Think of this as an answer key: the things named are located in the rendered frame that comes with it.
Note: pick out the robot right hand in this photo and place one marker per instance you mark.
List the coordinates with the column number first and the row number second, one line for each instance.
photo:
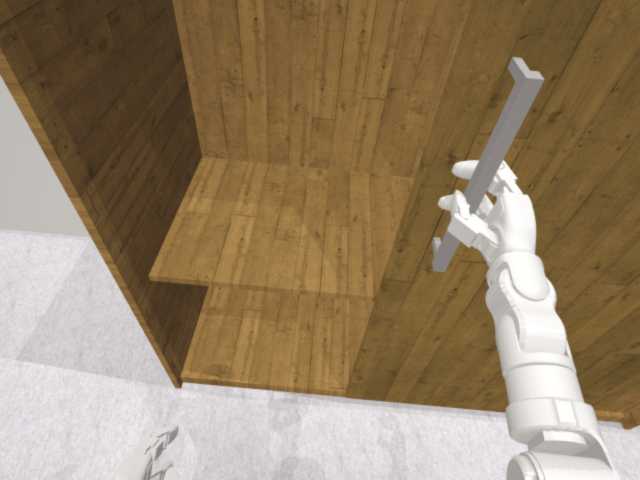
column 508, row 226

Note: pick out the robot left hand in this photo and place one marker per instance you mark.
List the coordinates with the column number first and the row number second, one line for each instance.
column 138, row 466

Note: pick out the right robot forearm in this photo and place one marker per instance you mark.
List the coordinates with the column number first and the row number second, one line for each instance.
column 546, row 408

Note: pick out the wardrobe door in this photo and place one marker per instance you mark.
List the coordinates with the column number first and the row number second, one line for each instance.
column 624, row 403
column 430, row 339

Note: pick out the right robot upper arm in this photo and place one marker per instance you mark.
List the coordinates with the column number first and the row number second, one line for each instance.
column 544, row 466

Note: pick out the handle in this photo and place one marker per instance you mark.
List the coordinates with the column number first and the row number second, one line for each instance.
column 526, row 87

